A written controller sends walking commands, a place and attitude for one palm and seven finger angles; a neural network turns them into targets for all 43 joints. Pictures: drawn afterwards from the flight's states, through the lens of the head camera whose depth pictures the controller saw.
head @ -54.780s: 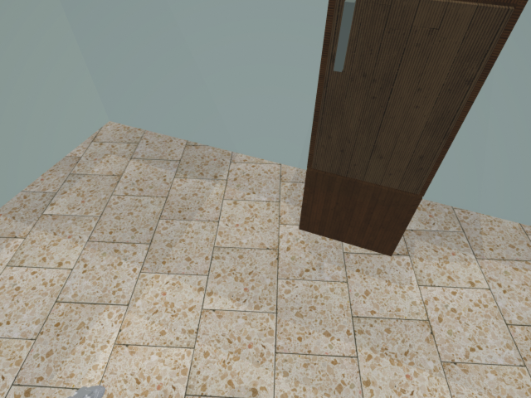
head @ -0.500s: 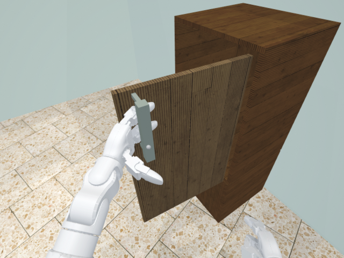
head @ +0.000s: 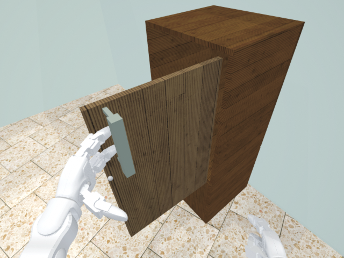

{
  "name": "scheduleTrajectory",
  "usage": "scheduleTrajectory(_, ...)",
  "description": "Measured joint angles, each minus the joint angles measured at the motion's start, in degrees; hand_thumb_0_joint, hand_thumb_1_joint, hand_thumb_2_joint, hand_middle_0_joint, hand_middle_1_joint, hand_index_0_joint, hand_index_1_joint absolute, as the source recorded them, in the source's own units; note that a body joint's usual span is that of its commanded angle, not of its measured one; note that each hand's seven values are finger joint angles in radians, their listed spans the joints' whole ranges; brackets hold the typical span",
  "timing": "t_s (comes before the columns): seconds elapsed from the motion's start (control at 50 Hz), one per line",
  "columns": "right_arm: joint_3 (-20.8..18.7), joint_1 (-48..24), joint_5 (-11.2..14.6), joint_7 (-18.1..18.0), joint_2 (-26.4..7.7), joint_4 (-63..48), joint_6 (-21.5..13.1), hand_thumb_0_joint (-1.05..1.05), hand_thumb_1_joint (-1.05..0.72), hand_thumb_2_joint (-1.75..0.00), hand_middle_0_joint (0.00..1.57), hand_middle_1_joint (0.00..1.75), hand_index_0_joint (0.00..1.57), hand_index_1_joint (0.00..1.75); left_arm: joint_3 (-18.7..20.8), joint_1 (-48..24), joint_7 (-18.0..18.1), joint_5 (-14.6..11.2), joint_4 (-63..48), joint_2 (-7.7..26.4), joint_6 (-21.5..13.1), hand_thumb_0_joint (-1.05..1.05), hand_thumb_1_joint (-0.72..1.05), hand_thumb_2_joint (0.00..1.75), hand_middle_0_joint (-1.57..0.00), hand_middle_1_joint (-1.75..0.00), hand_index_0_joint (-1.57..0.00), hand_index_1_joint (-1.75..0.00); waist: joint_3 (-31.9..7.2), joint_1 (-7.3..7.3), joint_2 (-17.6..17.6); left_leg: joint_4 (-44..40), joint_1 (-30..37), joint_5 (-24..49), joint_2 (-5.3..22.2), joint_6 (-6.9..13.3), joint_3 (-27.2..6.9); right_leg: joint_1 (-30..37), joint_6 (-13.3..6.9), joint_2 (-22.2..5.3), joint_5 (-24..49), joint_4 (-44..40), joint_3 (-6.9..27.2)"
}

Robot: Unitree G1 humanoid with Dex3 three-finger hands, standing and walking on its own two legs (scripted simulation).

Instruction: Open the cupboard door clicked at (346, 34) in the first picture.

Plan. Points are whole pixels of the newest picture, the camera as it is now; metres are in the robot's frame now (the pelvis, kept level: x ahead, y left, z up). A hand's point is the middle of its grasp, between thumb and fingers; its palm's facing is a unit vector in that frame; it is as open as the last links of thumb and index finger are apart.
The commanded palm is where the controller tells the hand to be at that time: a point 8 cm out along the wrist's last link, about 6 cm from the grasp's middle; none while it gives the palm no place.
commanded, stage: slide the hand sideways off the handle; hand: left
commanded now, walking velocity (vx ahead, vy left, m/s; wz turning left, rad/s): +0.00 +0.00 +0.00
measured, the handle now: (118, 143) +0.31 +0.15 +0.15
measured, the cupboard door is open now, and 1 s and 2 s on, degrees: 88 87 87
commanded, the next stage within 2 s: draw the hand back to the body in 0.40 s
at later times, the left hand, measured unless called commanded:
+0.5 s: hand (82, 189) +0.20 +0.19 +0.15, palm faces +0.05 -0.99 -0.12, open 16.2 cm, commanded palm +0.16 +0.24 +0.15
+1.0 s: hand (62, 191) +0.19 +0.22 +0.15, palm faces +0.01 -0.99 -0.12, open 16.2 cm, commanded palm +0.15 +0.28 +0.16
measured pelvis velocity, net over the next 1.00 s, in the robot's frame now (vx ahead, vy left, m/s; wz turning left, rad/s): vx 0.01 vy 0.01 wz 0.03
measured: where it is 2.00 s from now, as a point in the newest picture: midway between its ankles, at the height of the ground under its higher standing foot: outside the picture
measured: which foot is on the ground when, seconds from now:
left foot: down 0.00-1.00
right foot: down 0.00-1.00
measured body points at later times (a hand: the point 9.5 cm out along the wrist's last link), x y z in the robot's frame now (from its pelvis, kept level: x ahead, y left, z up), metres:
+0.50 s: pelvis +0.01 -0.02 +0.00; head -0.03 -0.06 +0.44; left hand +0.19 +0.24 +0.16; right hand +0.20 -0.25 -0.07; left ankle -0.01 +0.09 -0.74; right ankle +0.02 -0.07 -0.74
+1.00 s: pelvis +0.01 +0.01 +0.00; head -0.03 -0.01 +0.45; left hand +0.19 +0.28 +0.16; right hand +0.21 -0.19 -0.06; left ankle -0.01 +0.09 -0.74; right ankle +0.02 -0.07 -0.74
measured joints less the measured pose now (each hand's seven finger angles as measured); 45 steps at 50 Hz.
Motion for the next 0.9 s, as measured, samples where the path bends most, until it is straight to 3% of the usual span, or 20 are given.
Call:
scheduleTrajectory(0.3,-1.06,0.29,0.37,-1.27,-1.66,2.23,-7.23,0.01,-0.91,-0.90,0.20,0.30,0.20,0.30,8.99,3.92,-8.72,-5.34,2.82,4.63,-5.41,-0.02,-0.50,0.30,-0.24,-0.35,-0.17,-0.31,-0.43,0.21,1.11,2.49,-1.79,-1.56,1.90,-1.95,-1.77,-0.41,-1.45,1.86,-0.92,0.03,-1.68)
scheduleTrajectory(0.48,-1.67,1.47,1.00,-1.48,-2.59,2.36,-9.76,0.01,-0.91,-0.90,0.20,0.30,0.20,0.30,14.47,7.02,-10.97,-7.25,3.69,5.08,-7.51,-0.02,-0.50,0.30,-0.22,-0.33,-0.18,-0.31,-0.99,0.41,1.49,4.26,-3.46,-2.38,2.34,-2.15,-1.84,-1.86,-1.15,2.22,-1.47,1.24,-1.70)
scheduleTrajectory(0.68,-1.67,1.75,1.05,-2.43,-2.83,3.61,-14.23,0.01,-0.91,-0.90,0.20,0.30,0.20,0.30,12.17,5.93,-11.93,-6.47,3.59,4.50,-9.06,-0.02,-0.50,0.30,-0.16,-0.31,-0.16,-0.30,-0.53,1.00,1.41,5.41,-4.25,-2.51,1.29,-1.13,-2.43,-2.22,-0.68,1.15,-1.65,2.12,-2.33)
scheduleTrajectory(0.9,0.01,1.46,0.90,-1.75,-1.36,3.06,-15.65,0.01,-0.90,-0.90,0.21,0.30,0.20,0.30,13.24,5.20,-12.22,-6.38,2.82,5.23,-6.58,-0.02,-0.50,0.30,-0.15,-0.30,-0.15,-0.30,-0.64,1.12,0.87,3.25,-2.81,-1.67,-0.23,0.39,-1.76,-1.33,0.53,-0.28,-1.10,1.17,-1.61)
